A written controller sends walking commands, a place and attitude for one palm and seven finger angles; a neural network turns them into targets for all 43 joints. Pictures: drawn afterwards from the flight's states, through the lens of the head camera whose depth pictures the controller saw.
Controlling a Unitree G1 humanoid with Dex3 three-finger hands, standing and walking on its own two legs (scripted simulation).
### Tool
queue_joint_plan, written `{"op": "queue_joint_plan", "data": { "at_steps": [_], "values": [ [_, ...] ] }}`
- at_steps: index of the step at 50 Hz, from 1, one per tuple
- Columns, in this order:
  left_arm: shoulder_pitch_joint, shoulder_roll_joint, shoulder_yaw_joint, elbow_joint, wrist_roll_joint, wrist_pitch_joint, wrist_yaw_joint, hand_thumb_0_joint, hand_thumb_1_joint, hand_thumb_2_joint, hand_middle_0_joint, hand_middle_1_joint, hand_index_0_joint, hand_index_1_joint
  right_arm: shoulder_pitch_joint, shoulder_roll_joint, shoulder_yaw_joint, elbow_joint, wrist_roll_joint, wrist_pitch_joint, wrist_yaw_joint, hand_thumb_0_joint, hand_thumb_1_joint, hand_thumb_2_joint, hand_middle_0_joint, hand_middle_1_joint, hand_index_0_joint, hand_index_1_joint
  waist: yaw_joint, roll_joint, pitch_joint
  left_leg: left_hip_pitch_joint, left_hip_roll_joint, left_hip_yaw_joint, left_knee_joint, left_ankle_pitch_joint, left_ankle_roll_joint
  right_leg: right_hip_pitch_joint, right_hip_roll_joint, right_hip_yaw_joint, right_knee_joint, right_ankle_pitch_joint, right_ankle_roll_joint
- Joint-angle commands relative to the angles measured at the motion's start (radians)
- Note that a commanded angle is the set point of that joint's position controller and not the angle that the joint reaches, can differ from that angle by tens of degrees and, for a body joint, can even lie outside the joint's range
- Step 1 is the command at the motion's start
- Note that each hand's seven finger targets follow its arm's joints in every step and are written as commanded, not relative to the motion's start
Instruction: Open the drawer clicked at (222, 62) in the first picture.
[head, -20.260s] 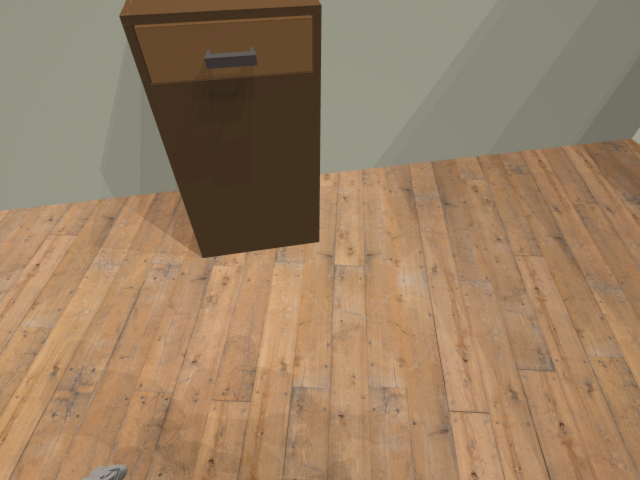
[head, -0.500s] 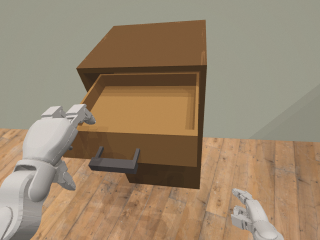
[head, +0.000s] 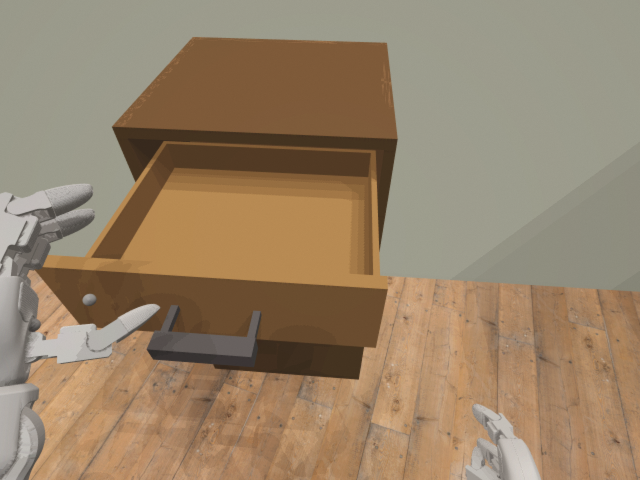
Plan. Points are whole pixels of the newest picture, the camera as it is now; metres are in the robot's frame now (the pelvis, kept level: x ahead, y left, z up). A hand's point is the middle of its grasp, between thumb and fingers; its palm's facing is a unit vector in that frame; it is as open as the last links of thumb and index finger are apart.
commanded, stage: draw the hand back to the body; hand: left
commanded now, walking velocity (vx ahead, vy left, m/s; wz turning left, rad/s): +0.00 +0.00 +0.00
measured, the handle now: (209, 332) +0.28 +0.18 +0.04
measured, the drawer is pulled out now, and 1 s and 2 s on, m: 0.29 0.29 0.29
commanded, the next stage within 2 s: step back with the hand held close in 0.52 s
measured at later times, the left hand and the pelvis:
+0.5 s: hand (42, 316) +0.18 +0.25 +0.21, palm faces +0.50 -0.79 -0.35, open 7.6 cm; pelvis +0.00 +0.00 +0.00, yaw +1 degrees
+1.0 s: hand (34, 357) +0.15 +0.24 +0.20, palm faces +0.37 -0.75 -0.55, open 7.4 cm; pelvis -0.04 +0.01 -0.01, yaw +1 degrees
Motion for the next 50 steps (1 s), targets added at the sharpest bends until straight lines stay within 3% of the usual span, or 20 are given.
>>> {"op": "queue_joint_plan", "data": {
  "at_steps": [1, 2, 4, 8, 11, 16, 18, 21, 24, 26, 29, 31, 32, 33, 34, 35, 38, 41, 47, 50],
  "values": [
    [-0.072, 0.165, 0.132, -0.201, -0.012, -0.053, 0.018, 0.000, 0.375, 0.675, -0.237, -0.637, -0.237, -0.637, -0.159, -0.093, -0.044, -0.185, 0.010, -0.053, -0.008, 0.000, -0.900, -0.900, 0.200, 0.300, 0.200, 0.300, 0.013, 0.021, -0.125, -0.025, 0.019, -0.004, -0.052, 0.342, -0.002, 0.042, -0.018, -0.012, -0.034, 0.244, -0.012],
    [-0.080, 0.172, 0.138, -0.209, -0.014, -0.052, 0.018, 0.000, 0.410, 0.690, -0.235, -0.615, -0.235, -0.615, -0.162, -0.098, -0.046, -0.182, 0.012, -0.054, -0.008, 0.000, -0.900, -0.900, 0.200, 0.300, 0.200, 0.300, 0.009, 0.041, -0.117, -0.023, 0.019, -0.007, -0.052, 0.342, -0.008, 0.035, -0.014, -0.013, -0.040, 0.238, -0.015],
    [-0.062, 0.165, 0.142, -0.186, -0.015, -0.048, 0.019, 0.000, 0.480, 0.720, -0.230, -0.570, -0.230, -0.570, -0.156, -0.094, -0.046, -0.183, 0.013, -0.050, -0.009, 0.000, -0.900, -0.900, 0.200, 0.300, 0.200, 0.300, 0.010, 0.010, -0.114, -0.022, 0.023, -0.009, -0.056, 0.345, -0.005, 0.032, -0.015, -0.018, -0.037, 0.237, -0.012],
    [-0.056, 0.164, 0.151, -0.163, -0.018, -0.035, 0.018, 0.000, 0.620, 0.780, -0.220, -0.480, -0.220, -0.480, -0.159, -0.094, -0.045, -0.181, 0.014, -0.038, -0.012, 0.000, -0.900, -0.900, 0.200, 0.300, 0.200, 0.300, 0.010, 0.024, -0.092, -0.033, 0.022, -0.010, -0.062, 0.325, -0.008, 0.024, -0.013, -0.016, -0.045, 0.221, -0.014],
    [-0.073, 0.182, 0.167, -0.193, -0.015, -0.030, 0.020, 0.000, 0.725, 0.825, -0.213, -0.413, -0.213, -0.413, -0.154, -0.094, -0.045, -0.185, 0.013, -0.036, -0.011, 0.000, -0.900, -0.900, 0.200, 0.300, 0.200, 0.300, 0.013, 0.041, -0.124, -0.022, 0.021, -0.015, -0.058, 0.348, -0.011, 0.037, -0.013, -0.014, -0.036, 0.230, -0.015],
    [-0.090, 0.171, 0.147, -0.192, -0.011, -0.018, 0.023, 0.000, 0.900, 0.900, -0.200, -0.300, -0.200, -0.300, -0.159, -0.094, -0.041, -0.185, 0.009, -0.041, -0.010, 0.000, -0.900, -0.900, 0.200, 0.300, 0.200, 0.300, 0.012, 0.026, -0.112, -0.025, 0.020, -0.024, -0.061, 0.333, -0.010, 0.031, -0.012, -0.017, -0.039, 0.215, -0.014],
    [-0.100, 0.160, 0.136, -0.182, -0.012, -0.013, 0.021, 0.000, 0.900, 0.900, -0.200, -0.300, -0.200, -0.300, -0.165, -0.094, -0.039, -0.183, 0.011, -0.040, -0.009, 0.000, -0.900, -0.900, 0.200, 0.300, 0.200, 0.300, 0.008, 0.029, -0.080, -0.037, 0.020, -0.027, -0.071, 0.304, -0.012, 0.020, -0.010, -0.018, -0.048, 0.192, -0.016],
    [-0.097, 0.171, 0.152, -0.171, -0.013, -0.011, 0.023, 0.000, 0.900, 0.900, -0.200, -0.300, -0.200, -0.300, -0.164, -0.089, -0.038, -0.186, 0.010, -0.036, -0.011, 0.000, -0.900, -0.900, 0.200, 0.300, 0.200, 0.300, 0.015, 0.016, -0.094, -0.041, 0.017, -0.027, -0.071, 0.288, -0.009, 0.032, -0.013, -0.016, -0.046, 0.184, -0.017],
    [-0.108, 0.170, 0.145, -0.186, -0.011, -0.011, 0.024, 0.000, 0.900, 0.900, -0.200, -0.300, -0.200, -0.300, -0.168, -0.088, -0.037, -0.185, 0.011, -0.037, -0.012, 0.000, -0.900, -0.900, 0.200, 0.300, 0.200, 0.300, 0.014, 0.064, -0.097, -0.038, 0.015, -0.028, -0.070, 0.273, -0.011, 0.030, -0.014, -0.012, -0.049, 0.169, -0.020],
    [-0.094, 0.169, 0.148, -0.178, -0.013, -0.010, 0.024, 0.000, 0.900, 0.900, -0.200, -0.300, -0.200, -0.300, -0.165, -0.087, -0.037, -0.186, 0.009, -0.037, -0.011, 0.000, -0.900, -0.900, 0.200, 0.300, 0.200, 0.300, 0.016, 0.028, -0.098, -0.043, 0.015, -0.029, -0.070, 0.278, -0.010, 0.034, -0.014, -0.015, -0.047, 0.177, -0.018],
    [-0.099, 0.172, 0.149, -0.194, -0.012, -0.013, 0.024, 0.000, 0.900, 0.900, -0.200, -0.300, -0.200, -0.300, -0.168, -0.088, -0.038, -0.187, 0.012, -0.041, -0.009, 0.000, -0.900, -0.900, 0.200, 0.300, 0.200, 0.300, 0.016, 0.050, -0.098, -0.044, 0.015, -0.029, -0.071, 0.262, -0.012, 0.032, -0.014, -0.011, -0.050, 0.163, -0.019],
    [-0.088, 0.176, 0.156, -0.185, -0.013, -0.016, 0.025, 0.000, 0.900, 0.900, -0.200, -0.300, -0.200, -0.300, -0.166, -0.086, -0.040, -0.188, 0.012, -0.041, -0.010, 0.000, -0.900, -0.900, 0.200, 0.300, 0.200, 0.300, 0.017, 0.022, -0.093, -0.046, 0.015, -0.027, -0.071, 0.256, -0.009, 0.028, -0.013, -0.012, -0.053, 0.159, -0.018],
    [-0.245, 0.342, 0.317, -0.248, -0.009, -0.067, 0.030, 0.000, 0.900, 0.900, -0.200, -0.300, -0.200, -0.300, -0.165, -0.100, -0.021, -0.236, 0.033, -0.018, 0.000, 0.000, -0.900, -0.900, 0.200, 0.300, 0.200, 0.300, -0.029, 0.091, 0.013, -0.141, 0.015, -0.044, -0.058, 0.148, 0.010, -0.090, -0.055, 0.069, -0.090, 0.156, -0.017],
    [-0.094, 0.229, 0.232, -0.176, -0.015, -0.072, 0.015, 0.000, 0.900, 0.900, -0.200, -0.300, -0.200, -0.300, -0.157, -0.094, -0.035, -0.228, 0.025, -0.006, -0.010, 0.000, -0.900, -0.900, 0.200, 0.300, 0.200, 0.300, -0.035, -0.013, -0.009, -0.149, 0.021, -0.068, -0.031, 0.163, 0.018, -0.128, -0.078, 0.065, -0.098, 0.166, -0.012],
    [-0.012, 0.203, 0.212, -0.149, -0.016, -0.069, 0.006, 0.000, 0.900, 0.900, -0.200, -0.300, -0.200, -0.300, -0.153, -0.103, -0.041, -0.233, 0.026, 0.005, -0.009, 0.000, -0.900, -0.900, 0.200, 0.300, 0.200, 0.300, -0.038, -0.075, -0.041, -0.120, 0.021, -0.058, -0.009, 0.178, 0.023, -0.151, -0.089, 0.069, -0.104, 0.165, -0.008],
    [0.006, 0.200, 0.202, -0.178, -0.013, -0.074, 0.004, 0.000, 0.900, 0.900, -0.200, -0.300, -0.200, -0.300, -0.155, -0.106, -0.045, -0.236, 0.026, 0.013, -0.009, 0.000, -0.900, -0.900, 0.200, 0.300, 0.200, 0.300, -0.041, -0.077, -0.081, -0.116, 0.020, -0.054, 0.008, 0.195, 0.025, -0.147, -0.100, 0.072, -0.097, 0.173, -0.009],
    [0.080, 0.212, 0.219, -0.222, -0.015, -0.092, 0.012, 0.000, 0.900, 0.900, -0.200, -0.300, -0.200, -0.300, -0.139, -0.116, -0.056, -0.242, 0.026, 0.017, -0.014, 0.000, -0.900, -0.900, 0.200, 0.300, 0.200, 0.300, -0.043, 0.010, -0.179, -0.121, 0.030, -0.060, 0.021, 0.296, 0.021, -0.111, -0.110, 0.063, -0.037, 0.242, -0.015],
    [0.133, 0.239, 0.254, -0.254, -0.018, -0.095, 0.023, 0.000, 0.900, 0.900, -0.200, -0.300, -0.200, -0.300, -0.127, -0.118, -0.074, -0.259, 0.032, 0.031, -0.016, 0.000, -0.900, -0.900, 0.200, 0.300, 0.200, 0.300, -0.044, -0.012, -0.232, -0.143, 0.044, -0.067, 0.037, 0.352, 0.020, -0.092, -0.110, 0.061, 0.008, 0.274, -0.010],
    [0.171, 0.282, 0.311, -0.274, -0.021, -0.110, 0.044, 0.000, 0.900, 0.900, -0.200, -0.300, -0.200, -0.300, -0.127, -0.123, -0.095, -0.272, 0.038, 0.035, -0.027, 0.000, -0.900, -0.900, 0.200, 0.300, 0.200, 0.300, -0.042, -0.011, -0.226, -0.204, 0.059, -0.089, 0.028, 0.303, 0.025, -0.121, -0.101, 0.064, 0.055, 0.227, -0.008],
    [0.167, 0.259, 0.290, -0.264, -0.015, -0.111, 0.051, 0.000, 0.900, 0.900, -0.200, -0.300, -0.200, -0.300, -0.113, -0.128, -0.096, -0.278, 0.037, 0.028, -0.030, 0.000, -0.900, -0.900, 0.200, 0.300, 0.200, 0.300, -0.044, -0.007, -0.180, -0.288, 0.073, -0.111, -0.006, 0.202, 0.035, -0.128, -0.088, 0.066, 0.076, 0.131, -0.003]
  ]
}}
